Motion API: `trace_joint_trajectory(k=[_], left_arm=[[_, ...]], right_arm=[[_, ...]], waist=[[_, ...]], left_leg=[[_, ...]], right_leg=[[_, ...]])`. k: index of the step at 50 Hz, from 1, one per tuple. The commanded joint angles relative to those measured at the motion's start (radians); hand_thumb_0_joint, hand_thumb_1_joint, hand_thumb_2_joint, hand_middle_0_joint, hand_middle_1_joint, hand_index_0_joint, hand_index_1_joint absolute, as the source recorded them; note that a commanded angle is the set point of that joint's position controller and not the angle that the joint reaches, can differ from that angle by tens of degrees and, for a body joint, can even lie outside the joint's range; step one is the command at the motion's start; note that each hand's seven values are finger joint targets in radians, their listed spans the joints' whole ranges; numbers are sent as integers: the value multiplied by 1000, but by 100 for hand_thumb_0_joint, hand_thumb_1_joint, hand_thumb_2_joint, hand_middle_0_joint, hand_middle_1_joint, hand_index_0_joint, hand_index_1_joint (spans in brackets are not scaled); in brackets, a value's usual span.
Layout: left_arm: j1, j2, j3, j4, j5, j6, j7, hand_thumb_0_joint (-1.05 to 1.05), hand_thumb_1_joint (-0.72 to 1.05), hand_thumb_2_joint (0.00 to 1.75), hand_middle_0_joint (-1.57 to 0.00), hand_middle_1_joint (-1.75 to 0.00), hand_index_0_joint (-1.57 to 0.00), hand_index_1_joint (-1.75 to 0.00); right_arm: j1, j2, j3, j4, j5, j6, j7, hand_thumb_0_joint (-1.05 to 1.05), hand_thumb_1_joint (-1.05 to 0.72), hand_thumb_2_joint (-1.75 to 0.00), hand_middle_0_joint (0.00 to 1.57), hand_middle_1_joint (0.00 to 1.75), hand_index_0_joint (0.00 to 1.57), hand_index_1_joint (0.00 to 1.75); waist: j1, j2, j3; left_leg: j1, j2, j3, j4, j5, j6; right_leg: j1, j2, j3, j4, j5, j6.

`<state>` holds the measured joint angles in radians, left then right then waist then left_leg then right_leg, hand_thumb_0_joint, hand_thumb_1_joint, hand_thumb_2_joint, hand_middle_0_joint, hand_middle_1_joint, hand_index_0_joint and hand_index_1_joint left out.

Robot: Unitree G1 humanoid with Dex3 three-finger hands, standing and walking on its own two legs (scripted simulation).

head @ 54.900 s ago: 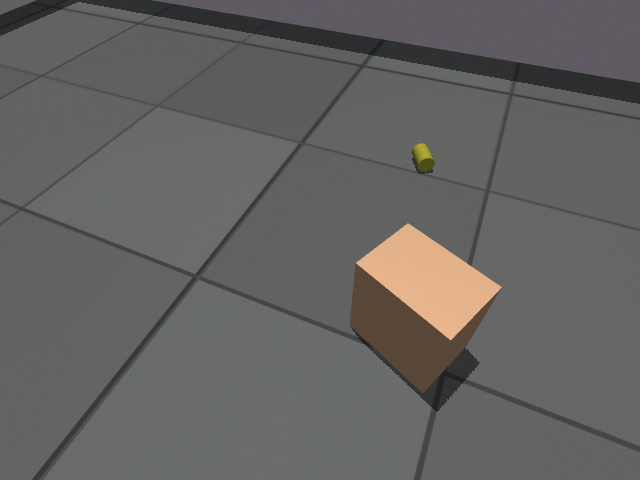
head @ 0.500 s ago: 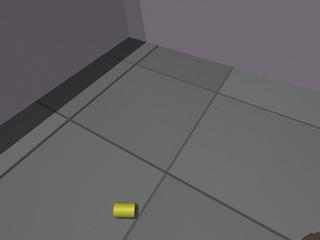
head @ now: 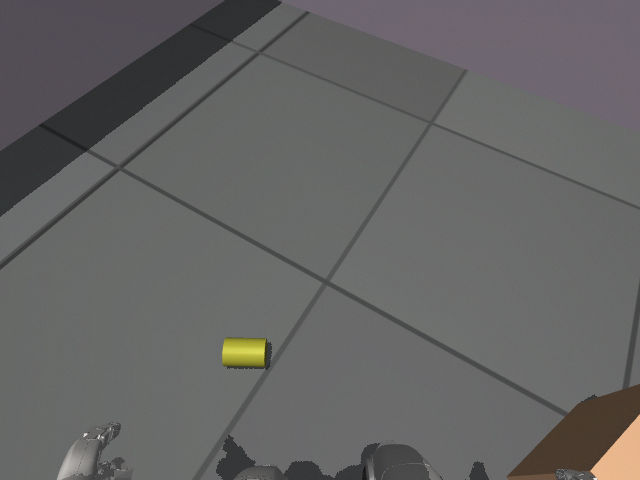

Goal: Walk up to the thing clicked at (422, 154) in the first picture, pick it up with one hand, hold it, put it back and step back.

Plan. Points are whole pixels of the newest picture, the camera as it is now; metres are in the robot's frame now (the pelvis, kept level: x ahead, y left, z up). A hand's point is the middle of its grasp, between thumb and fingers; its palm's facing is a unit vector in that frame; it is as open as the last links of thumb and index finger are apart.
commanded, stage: step back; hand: left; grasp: from above
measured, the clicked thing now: (245, 352) +0.48 +0.19 -0.71
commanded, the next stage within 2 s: none
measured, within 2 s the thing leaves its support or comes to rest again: neither
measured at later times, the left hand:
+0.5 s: hand out of the picture +0.02 +0.26 -0.13, palm faces -0.11 -0.91 -0.41, open 7.4 cm
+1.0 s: hand out of the picture -0.10 +0.28 -0.14, palm faces -0.02 -0.94 -0.34, open 7.4 cm
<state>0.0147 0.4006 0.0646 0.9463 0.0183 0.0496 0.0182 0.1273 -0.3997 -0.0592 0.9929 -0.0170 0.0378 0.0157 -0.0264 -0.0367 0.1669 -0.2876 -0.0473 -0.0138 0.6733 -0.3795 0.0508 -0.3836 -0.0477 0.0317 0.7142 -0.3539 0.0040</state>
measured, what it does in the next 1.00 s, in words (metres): walks backwards: right foot, then left foot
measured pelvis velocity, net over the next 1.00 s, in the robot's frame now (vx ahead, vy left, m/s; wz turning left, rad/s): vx -0.22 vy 0.02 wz -0.04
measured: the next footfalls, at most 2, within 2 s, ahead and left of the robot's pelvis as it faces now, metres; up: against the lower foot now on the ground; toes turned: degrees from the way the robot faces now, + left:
right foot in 0.42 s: -0.06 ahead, -0.10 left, +0.00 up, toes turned -2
left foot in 0.82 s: -0.14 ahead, +0.14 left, +0.00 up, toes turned -4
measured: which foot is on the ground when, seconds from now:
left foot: down 0.00-0.46, up 0.48-0.80, down 0.82-1.00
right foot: up 0.00-0.40, down 0.42-0.86, up 0.88-1.00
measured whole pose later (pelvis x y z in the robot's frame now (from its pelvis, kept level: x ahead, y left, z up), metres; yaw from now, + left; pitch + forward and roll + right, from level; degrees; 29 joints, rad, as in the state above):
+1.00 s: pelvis -0.22 +0.02 +0.01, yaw -2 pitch -2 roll -2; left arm 0.16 0.39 0.08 0.80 0.02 0.07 0.00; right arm 0.16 -0.34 -0.02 0.88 -0.04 0.02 -0.01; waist 0.01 -0.04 0.15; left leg -0.27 0.01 -0.04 0.56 -0.25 0.02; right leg -0.47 0.12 0.15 1.17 -0.49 -0.02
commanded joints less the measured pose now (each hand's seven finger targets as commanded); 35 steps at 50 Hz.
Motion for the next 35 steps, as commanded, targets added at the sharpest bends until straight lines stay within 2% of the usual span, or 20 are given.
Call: trace_joint_trajectory(k=[1, 3, 4, 5, 6, 10, 13, 17, 19, 21, 22, 23, 24, 25, 26, 27, 28, 29, 31, 35], left_arm=[[47, 129, 34, -95, -8, -2, 28, 0, 90, 90, -20, -30, -20, -30], [36, 159, 42, -88, -13, -1, 33, 0, 90, 90, -20, -30, -20, -30], [65, 162, 40, -88, -19, 1, 29, 0, 90, 90, -20, -30, -20, -30], [86, 158, 39, -91, -19, 1, 24, 0, 90, 90, -20, -30, -20, -30], [101, 159, 41, -94, -14, -1, 23, 0, 90, 90, -20, -30, -20, -30], [77, 155, 46, -121, -7, -9, 18, 0, 90, 90, -20, -30, -20, -30], [93, 158, 50, -129, -4, -12, 17, 0, 90, 90, -20, -30, -20, -30], [152, 153, 55, -114, 6, -16, 8, 0, 90, 90, -20, -30, -20, -30], [191, 149, 61, -102, 10, -20, 1, 0, 90, 90, -20, -30, -20, -30], [258, 149, 64, -84, 14, -31, 1, 0, 90, 90, -20, -30, -20, -30], [251, 187, 72, -93, 21, -37, 3, 0, 90, 90, -20, -30, -20, -30], [194, 242, 86, -121, 12, -36, 0, 0, 90, 90, -20, -30, -20, -30], [142, 291, 93, -160, 19, -39, 1, 0, 90, 90, -20, -30, -20, -30], [116, 264, 91, -185, 22, -43, 4, 0, 90, 90, -20, -30, -20, -30], [99, 230, 85, -200, 15, -44, 7, 0, 90, 90, -20, -30, -20, -30], [74, 200, 77, -211, 6, -47, 11, 0, 90, 90, -20, -30, -20, -30], [60, 178, 74, -210, 8, -46, 13, 0, 90, 90, -20, -30, -20, -30], [74, 174, 75, -211, 13, -45, 13, 0, 90, 90, -20, -30, -20, -30], [128, 164, 71, -223, 15, -40, 12, 0, 90, 90, -20, -30, -20, -30], [193, 182, 78, -233, 19, -29, 16, 0, 90, 90, -20, -30, -20, -30]], right_arm=[[49, -293, -66, -82, -12, -34, -30, 0, -90, -90, 20, 30, 20, 30], [-20, -247, -60, -113, -17, -33, -43, 0, -90, -90, 20, 30, 20, 30], [-42, -218, -55, -120, -22, -32, -50, 0, -90, -90, 20, 30, 20, 30], [-40, -196, -49, -127, -17, -33, -56, 0, -90, -90, 20, 30, 20, 30], [-31, -194, -49, -134, -11, -33, -59, 0, -90, -90, 20, 30, 20, 30], [51, -189, -56, -139, -3, -31, -64, 0, -90, -90, 20, 30, 20, 30], [60, -201, -64, -154, -6, -29, -61, 0, -90, -90, 20, 30, 20, 30], [4, -219, -66, -178, -5, -26, -53, 0, -90, -90, 20, 30, 20, 30], [-17, -223, -64, -181, 0, -24, -49, 0, -90, -90, 20, 30, 20, 30], [-52, -207, -56, -181, 10, -19, -44, 0, -90, -90, 20, 30, 20, 30], [-68, -185, -50, -189, 18, -19, -41, 0, -90, -90, 20, 30, 20, 30], [-89, -152, -41, -194, 23, -17, -39, 0, -90, -90, 20, 30, 20, 30], [-77, -159, -47, -185, 19, -10, -46, 0, -90, -90, 20, 30, 20, 30], [-41, -177, -50, -168, 16, -7, -46, 0, -90, -90, 20, 30, 20, 30], [-5, -188, -47, -154, 17, -6, -41, 0, -90, -90, 20, 30, 20, 30], [11, -175, -40, -142, 23, -7, -41, 0, -90, -90, 20, 30, 20, 30], [20, -157, -33, -138, 23, -12, -43, 0, -90, -90, 20, 30, 20, 30], [24, -152, -25, -142, 24, -16, -46, 0, -90, -90, 20, 30, 20, 30], [29, -160, -18, -156, 22, -19, -52, 0, -90, -90, 20, 30, 20, 30], [16, -148, -16, -187, 19, -30, -58, 0, -90, -90, 20, 30, 20, 30]], waist=[[-3, 215, -225], [12, 214, -222], [36, 190, -219], [44, 188, -232], [41, 184, -252], [-9, 153, -221], [-22, 147, -229], [2, 153, -234], [22, 132, -238], [57, 77, -254], [54, -34, -248], [57, -177, -174], [73, -256, -130], [54, -194, -103], [37, -137, -104], [20, -76, -106], [7, -69, -115], [18, -71, -138], [50, -57, -178], [85, -128, -247]], left_leg=[[203, 352, -399, -256, 919, 91], [188, 317, -324, -248, 813, 104], [217, 251, -234, -226, 797, 70], [270, 230, -204, -204, 791, 56], [307, 240, -205, -193, 792, 72], [321, 244, -202, -204, 756, 63], [328, 290, -233, -199, 709, 123], [211, 316, -261, -221, 507, 160], [144, 310, -254, -211, 436, 139], [73, 254, -195, -140, 358, 75], [-24, 171, -128, -48, 253, 26], [-118, 3, -43, 91, 36, -36], [-105, -57, -50, 327, -233, -58], [-107, -48, -126, 445, -245, -63], [-123, -52, -152, 487, -208, -64], [-135, -80, -172, 497, -163, -59], [-163, -99, -165, 483, -133, -57], [-173, -103, -145, 481, -114, -62], [-207, -94, -125, 446, -112, -74], [-211, -12, -76, 192, -159, -89]], right_leg=[[-129, 153, 149, 349, -283, -36], [-108, 135, 186, 408, -215, -37], [-122, 136, 180, 400, -149, -35], [-141, 135, 158, 390, -111, -30], [-148, 139, 141, 400, -108, -21], [-109, 125, 112, 266, -112, 11], [-69, 95, 89, 160, -135, 8], [51, 70, 40, 25, -110, -12], [135, 64, 28, -91, -39, -34], [243, 38, 48, -271, 169, -63], [258, -60, 198, -290, 266, -105], [201, -197, 389, -373, 318, -212], [72, -341, 533, -417, 365, -335], [45, -346, 535, -404, 428, -342], [73, -308, 446, -381, 494, -319], [97, -229, 311, -347, 564, -266], [138, -162, 234, -320, 591, -211], [179, -136, 206, -303, 606, -193], [285, -119, 194, -270, 622, -196], [453, -176, 216, -214, 684, -232]])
